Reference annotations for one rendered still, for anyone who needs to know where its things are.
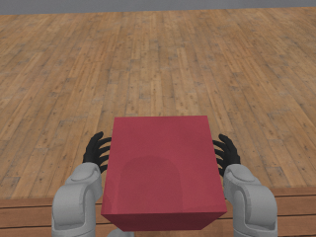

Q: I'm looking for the robot right forearm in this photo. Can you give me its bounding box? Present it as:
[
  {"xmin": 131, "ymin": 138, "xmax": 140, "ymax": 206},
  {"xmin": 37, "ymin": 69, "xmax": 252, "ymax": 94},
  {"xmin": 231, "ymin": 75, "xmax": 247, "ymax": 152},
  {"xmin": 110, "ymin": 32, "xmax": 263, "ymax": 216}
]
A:
[{"xmin": 223, "ymin": 164, "xmax": 278, "ymax": 237}]

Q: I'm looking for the carton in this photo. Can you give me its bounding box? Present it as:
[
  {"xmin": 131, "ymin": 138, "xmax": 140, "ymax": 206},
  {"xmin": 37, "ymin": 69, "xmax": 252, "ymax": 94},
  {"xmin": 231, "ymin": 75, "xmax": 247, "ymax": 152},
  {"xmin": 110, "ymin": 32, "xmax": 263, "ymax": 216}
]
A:
[{"xmin": 101, "ymin": 116, "xmax": 227, "ymax": 232}]

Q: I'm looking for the robot right hand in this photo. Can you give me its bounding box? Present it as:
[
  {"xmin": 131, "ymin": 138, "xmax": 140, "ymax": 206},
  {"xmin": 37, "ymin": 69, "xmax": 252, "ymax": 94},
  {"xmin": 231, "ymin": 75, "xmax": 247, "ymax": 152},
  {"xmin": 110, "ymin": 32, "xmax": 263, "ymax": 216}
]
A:
[{"xmin": 212, "ymin": 133, "xmax": 241, "ymax": 178}]

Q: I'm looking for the robot left hand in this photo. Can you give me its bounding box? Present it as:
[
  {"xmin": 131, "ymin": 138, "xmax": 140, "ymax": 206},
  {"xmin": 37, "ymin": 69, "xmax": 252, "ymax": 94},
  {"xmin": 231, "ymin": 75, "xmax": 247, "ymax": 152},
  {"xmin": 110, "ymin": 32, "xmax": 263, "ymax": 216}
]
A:
[{"xmin": 82, "ymin": 131, "xmax": 112, "ymax": 174}]

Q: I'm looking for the robot left forearm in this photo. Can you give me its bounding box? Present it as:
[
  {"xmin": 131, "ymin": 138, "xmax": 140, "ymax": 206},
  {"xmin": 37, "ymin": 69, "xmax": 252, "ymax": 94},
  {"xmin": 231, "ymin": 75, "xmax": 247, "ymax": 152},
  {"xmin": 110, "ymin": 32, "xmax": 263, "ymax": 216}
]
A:
[{"xmin": 51, "ymin": 162, "xmax": 103, "ymax": 237}]

